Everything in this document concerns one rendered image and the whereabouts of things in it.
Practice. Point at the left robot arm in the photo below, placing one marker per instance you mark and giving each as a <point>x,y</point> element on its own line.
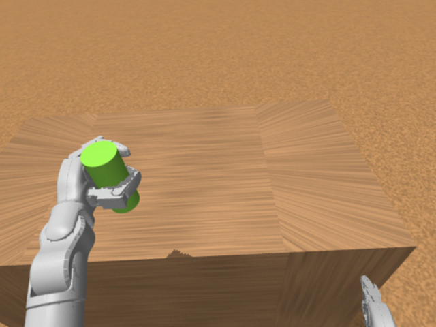
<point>58,274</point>

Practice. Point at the right robot hand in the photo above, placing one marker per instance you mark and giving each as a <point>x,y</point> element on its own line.
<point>376,313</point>

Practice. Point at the can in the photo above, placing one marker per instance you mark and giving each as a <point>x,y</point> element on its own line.
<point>105,165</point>

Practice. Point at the left robot hand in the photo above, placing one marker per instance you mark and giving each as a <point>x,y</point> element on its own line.
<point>74,183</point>

